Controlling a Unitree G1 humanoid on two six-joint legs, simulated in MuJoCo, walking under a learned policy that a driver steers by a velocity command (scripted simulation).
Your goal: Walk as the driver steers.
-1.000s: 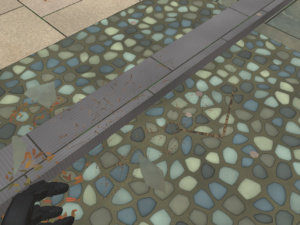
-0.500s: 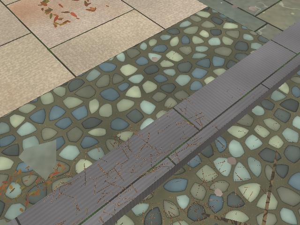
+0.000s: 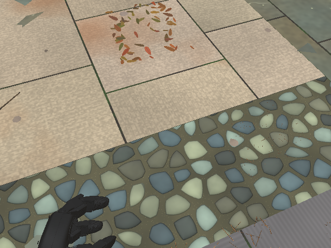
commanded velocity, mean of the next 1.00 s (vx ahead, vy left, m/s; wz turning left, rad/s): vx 1.00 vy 0.00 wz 0.76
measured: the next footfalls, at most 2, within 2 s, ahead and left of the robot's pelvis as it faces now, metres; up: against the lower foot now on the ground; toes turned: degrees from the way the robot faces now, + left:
left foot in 0.28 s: +0.41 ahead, +0.09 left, +0.08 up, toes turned +15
right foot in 0.64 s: +0.83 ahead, +0.09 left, +0.08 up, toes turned +41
